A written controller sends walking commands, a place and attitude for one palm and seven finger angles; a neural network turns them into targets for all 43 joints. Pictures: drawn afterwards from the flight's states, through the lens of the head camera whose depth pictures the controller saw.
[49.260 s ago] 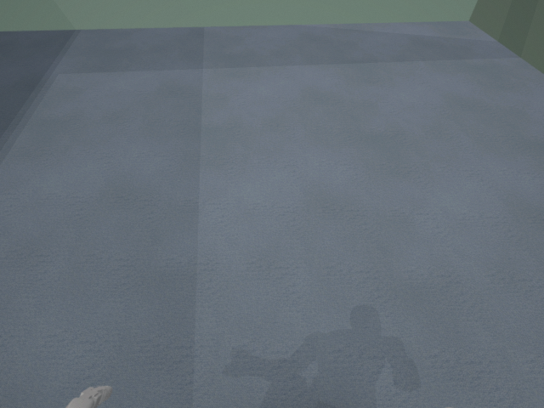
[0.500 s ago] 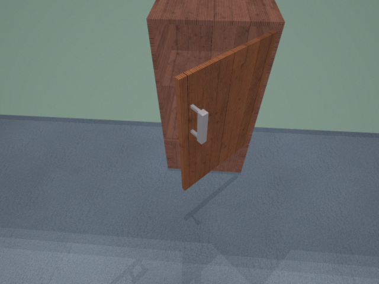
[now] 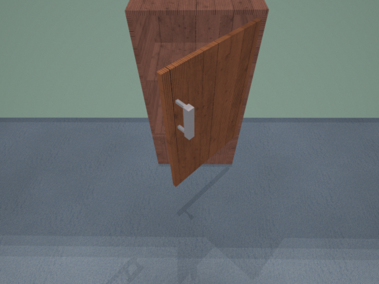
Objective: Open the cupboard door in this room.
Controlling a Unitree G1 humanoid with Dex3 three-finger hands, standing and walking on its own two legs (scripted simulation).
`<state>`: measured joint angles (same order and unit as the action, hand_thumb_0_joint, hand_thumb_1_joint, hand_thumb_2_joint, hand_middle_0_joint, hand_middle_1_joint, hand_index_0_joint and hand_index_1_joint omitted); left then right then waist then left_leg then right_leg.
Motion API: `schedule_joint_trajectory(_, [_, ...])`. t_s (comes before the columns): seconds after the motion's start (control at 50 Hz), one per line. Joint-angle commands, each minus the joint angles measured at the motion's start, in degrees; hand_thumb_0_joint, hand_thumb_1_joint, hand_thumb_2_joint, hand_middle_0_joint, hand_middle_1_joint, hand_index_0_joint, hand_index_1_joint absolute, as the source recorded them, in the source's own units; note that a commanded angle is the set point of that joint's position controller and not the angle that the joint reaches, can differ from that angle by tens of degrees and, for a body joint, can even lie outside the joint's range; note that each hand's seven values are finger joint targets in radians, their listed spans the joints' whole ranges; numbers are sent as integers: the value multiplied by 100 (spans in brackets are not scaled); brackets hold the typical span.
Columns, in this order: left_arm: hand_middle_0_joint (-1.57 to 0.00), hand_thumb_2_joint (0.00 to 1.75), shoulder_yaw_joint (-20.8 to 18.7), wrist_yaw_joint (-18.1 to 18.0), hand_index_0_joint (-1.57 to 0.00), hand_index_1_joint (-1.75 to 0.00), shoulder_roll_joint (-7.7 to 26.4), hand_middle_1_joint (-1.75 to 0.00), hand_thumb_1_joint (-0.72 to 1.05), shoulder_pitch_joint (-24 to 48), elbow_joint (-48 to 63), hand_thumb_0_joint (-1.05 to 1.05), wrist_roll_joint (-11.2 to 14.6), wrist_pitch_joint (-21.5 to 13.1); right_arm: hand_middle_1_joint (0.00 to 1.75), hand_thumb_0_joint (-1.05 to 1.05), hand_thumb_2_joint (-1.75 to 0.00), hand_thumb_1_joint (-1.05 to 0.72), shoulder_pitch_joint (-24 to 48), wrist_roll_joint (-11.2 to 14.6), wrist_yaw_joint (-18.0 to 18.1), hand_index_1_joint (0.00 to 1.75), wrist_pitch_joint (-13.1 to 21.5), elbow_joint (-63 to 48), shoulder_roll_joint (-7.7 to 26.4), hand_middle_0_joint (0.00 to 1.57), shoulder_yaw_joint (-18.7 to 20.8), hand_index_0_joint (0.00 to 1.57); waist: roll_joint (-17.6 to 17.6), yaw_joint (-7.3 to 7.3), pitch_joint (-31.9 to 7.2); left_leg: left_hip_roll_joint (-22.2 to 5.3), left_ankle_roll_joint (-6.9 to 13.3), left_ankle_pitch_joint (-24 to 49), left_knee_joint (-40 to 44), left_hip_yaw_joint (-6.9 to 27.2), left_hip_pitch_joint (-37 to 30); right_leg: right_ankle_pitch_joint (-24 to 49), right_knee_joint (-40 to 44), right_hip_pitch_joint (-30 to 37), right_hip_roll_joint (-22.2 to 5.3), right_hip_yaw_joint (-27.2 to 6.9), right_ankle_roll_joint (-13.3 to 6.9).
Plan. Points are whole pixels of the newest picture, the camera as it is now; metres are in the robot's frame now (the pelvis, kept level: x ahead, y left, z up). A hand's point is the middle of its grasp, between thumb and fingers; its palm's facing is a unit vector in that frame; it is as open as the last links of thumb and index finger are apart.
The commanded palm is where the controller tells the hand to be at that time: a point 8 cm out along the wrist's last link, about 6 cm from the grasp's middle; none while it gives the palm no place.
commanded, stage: walk to a spot facing it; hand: left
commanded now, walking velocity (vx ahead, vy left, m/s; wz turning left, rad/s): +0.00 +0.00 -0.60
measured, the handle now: (184, 119) +0.57 +0.05 -0.03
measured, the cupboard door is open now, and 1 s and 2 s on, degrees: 45 45 45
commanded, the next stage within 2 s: none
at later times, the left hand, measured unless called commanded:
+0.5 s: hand out of the picture +0.09 +0.16 -0.15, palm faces -0.17 -0.94 -0.31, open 7.3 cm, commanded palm none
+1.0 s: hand (138, 254) +0.21 +0.15 -0.16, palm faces -0.49 -0.83 -0.26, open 7.3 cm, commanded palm none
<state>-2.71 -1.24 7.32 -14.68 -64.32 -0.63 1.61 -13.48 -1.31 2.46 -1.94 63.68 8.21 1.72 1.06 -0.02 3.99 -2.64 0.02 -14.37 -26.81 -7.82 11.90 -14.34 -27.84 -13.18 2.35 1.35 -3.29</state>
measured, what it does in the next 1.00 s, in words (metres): steps on the spot, turning right: left foot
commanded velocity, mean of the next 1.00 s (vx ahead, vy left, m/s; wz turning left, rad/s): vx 0.00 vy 0.00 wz -0.60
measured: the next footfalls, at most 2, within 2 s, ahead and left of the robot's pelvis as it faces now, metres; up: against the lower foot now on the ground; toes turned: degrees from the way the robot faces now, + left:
left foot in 0.82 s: +0.12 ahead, +0.11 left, +0.00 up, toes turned -32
right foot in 1.12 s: -0.02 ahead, -0.16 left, +0.00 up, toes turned -40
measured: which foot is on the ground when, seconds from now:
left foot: down 0.00-0.24, up 0.26-0.80, down 0.82-1.00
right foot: down 0.00-0.80, up 0.82-1.00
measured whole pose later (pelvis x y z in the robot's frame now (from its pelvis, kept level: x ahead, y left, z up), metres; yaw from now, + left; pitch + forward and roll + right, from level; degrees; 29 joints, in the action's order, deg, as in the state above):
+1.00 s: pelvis +0.02 +0.00 +0.00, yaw -34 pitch +2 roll -2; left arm -5.5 1.9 16.2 -9.9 -50.9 -1.1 3.5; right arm -11.1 -2.2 2.2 -1.6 49.6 12.5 1.5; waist 0.1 -1.7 6.5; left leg -4.6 -2.0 -16.4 -27.9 -0.4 13.4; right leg -26.6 -53.4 -28.8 1.7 -1.0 2.5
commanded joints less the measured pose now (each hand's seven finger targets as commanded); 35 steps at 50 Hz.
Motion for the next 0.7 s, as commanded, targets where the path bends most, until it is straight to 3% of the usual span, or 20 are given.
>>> schedule_joint_trajectory(0.0, [-20,90,-269,32,-20,-30,852,-30,90,4,550,0,-52,-7,30,0,-90,-90,-334,-21,89,30,33,-424,808,20,225,20,125,86,-55,-847,279,-87,404,668,-182,737,84,-722,-572,-863,-66])
schedule_joint_trajectory(0.08, [-20,90,-317,103,-20,-30,836,-30,90,44,770,0,-77,26,30,0,-90,-90,-139,-42,80,30,48,-702,1116,20,339,20,502,-11,-256,-1394,526,-250,628,941,-160,434,-804,-901,-268,-639,41])
schedule_joint_trajectory(0.12, [-20,90,-328,138,-20,-30,789,-30,90,12,849,0,-77,53,30,0,-90,-90,19,-62,57,30,61,-851,1222,20,375,20,764,-101,-350,-1763,712,-53,732,1056,-77,-443,-1383,-831,-177,-374,108])
schedule_joint_trajectory(0.16, [-20,90,-349,182,-20,-30,804,-30,90,8,922,0,-72,72,30,0,-90,-90,202,-88,36,30,66,-978,1283,20,374,20,821,-179,-306,-1824,717,377,542,858,90,-732,-1304,-610,-248,-251,146])
schedule_joint_trajectory(0.18, [-20,90,-361,186,-20,-30,873,-30,90,-128,911,0,-74,60,30,0,-90,-90,380,-74,23,30,49,-1067,1285,20,377,20,536,-298,-234,-1583,543,410,115,577,244,-258,-772,-410,-291,-427,112])
schedule_joint_trajectory(0.2, [-20,90,-403,159,-20,-30,1092,-30,90,-248,911,0,-109,9,30,0,-90,-90,466,-38,16,30,25,-1174,1179,20,374,20,-395,-370,-272,-982,213,27,-742,114,456,1044,-17,-212,-557,-1065,15])
schedule_joint_trajectory(0.22, [-20,90,-486,67,-20,-30,1582,-30,90,-310,896,0,-166,-58,30,0,-90,-90,392,47,15,30,-11,-1312,844,20,347,20,-2106,-341,-542,-102,-124,-1458,-2007,-320,1342,1928,815,455,-1597,-2775,-167])
schedule_joint_trajectory(0.24, [-20,90,-516,-8,-20,-30,1623,-30,90,-495,856,0,-56,-39,30,0,-90,-90,668,39,8,30,-106,-1352,1009,20,364,20,-1904,-531,-291,201,-133,-2079,-3262,470,1780,2497,1152,500,-1765,-3367,-252])
schedule_joint_trajectory(0.26, [-20,90,-497,-79,-20,-30,1479,-30,90,-375,891,0,-24,-28,30,0,-90,-90,688,35,-8,30,-157,-1353,1046,20,375,20,-1560,-325,-130,80,-116,-1692,-3717,962,2020,2343,1152,476,-1556,-3239,-135])
schedule_joint_trajectory(0.28, [-20,90,-489,-105,-20,-30,1410,-30,90,-116,988,0,-12,-28,30,0,-90,-90,661,42,-24,30,-159,-1344,1015,20,371,20,-1164,-205,-110,38,-139,-1393,-3820,1035,2147,2267,1027,548,-1462,-3101,-172])
schedule_joint_trajectory(0.3, [-20,90,-481,-112,-20,-30,1408,-30,90,2,1073,0,-4,-47,30,0,-90,-90,630,52,-23,30,-139,-1369,989,20,357,20,-804,-144,-322,16,-178,-1198,-3843,1097,2154,2406,862,769,-1400,-3002,-309])
schedule_joint_trajectory(0.32, [-20,90,-485,-135,-20,-30,1362,-30,90,-4,1123,0,-8,-76,30,0,-90,-90,613,55,-22,30,-119,-1356,979,20,352,20,-551,-135,-671,15,-210,-1083,-3773,1111,2096,2652,738,1082,-1332,-2939,-304])
schedule_joint_trajectory(0.36, [-20,90,-476,-140,-20,-30,1373,-30,90,-114,1171,0,-10,-95,30,0,-90,-90,682,64,-9,30,-113,-1426,908,20,311,20,-394,-155,-1019,83,-262,-983,-3518,1080,2038,3015,644,1527,-1173,-2752,-342])
schedule_joint_trajectory(0.46, [-20,90,-493,-97,-20,-30,1441,-30,90,-293,1239,0,-38,-50,30,0,-90,-90,974,75,14,30,-120,-1622,973,20,301,20,-743,-254,-758,179,-302,-827,-3157,1147,2061,2518,869,1363,-993,-2946,-264])
schedule_joint_trajectory(0.52, [-20,90,-494,-70,-20,-30,1482,-30,90,-335,1315,0,-73,-42,30,0,-90,-90,1113,84,10,30,-75,-1737,980,20,299,20,-770,-289,-731,225,-302,-901,-2865,1173,1957,2393,837,1251,-982,-3132,-396])
schedule_joint_trajectory(0.58, [-20,90,-505,-32,-20,-30,1552,-30,90,-284,1434,0,-88,-21,30,0,-90,-90,1186,88,-5,30,-46,-1833,982,20,292,20,-727,-293,-656,279,-261,-933,-2561,1192,1768,1826,909,915,-965,-3349,-571])
schedule_joint_trajectory(0.64, [-20,90,-505,-19,-20,-30,1608,-30,90,-268,1518,0,-97,-14,30,0,-90,-90,1209,109,-17,30,2,-1908,967,20,293,20,-760,-322,-691,381,-209,-992,-2112,1219,1548,1801,858,824,-907,-3523,-623])
schedule_joint_trajectory(0.68, [-20,90,-507,-17,-20,-30,1627,-30,90,-145,1583,0,-102,-8,30,0,-90,-90,1091,133,-14,30,52,-1926,971,20,286,20,-776,-256,-772,408,-161,-994,-1625,1280,1245,1849,786,660,-886,-3617,-647])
